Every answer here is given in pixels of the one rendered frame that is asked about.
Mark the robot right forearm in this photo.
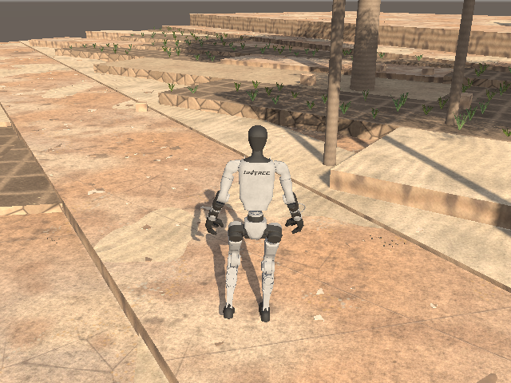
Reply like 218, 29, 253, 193
287, 192, 302, 221

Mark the robot left hand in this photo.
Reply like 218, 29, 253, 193
205, 217, 224, 235

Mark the robot right hand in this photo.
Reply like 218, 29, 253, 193
285, 218, 304, 234

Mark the robot head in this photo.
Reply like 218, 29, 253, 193
244, 125, 271, 163

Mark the right robot upper arm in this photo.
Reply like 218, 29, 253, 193
274, 160, 295, 204

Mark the left robot upper arm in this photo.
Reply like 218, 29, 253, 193
217, 160, 240, 203

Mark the robot left thigh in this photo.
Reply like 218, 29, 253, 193
228, 221, 244, 267

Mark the robot left forearm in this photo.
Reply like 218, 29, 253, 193
208, 191, 224, 221

